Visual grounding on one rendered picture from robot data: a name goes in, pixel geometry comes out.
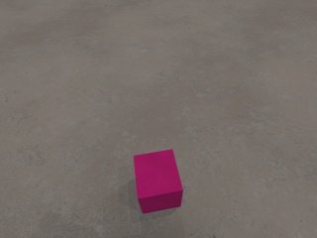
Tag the carton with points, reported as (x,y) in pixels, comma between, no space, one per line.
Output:
(157,181)

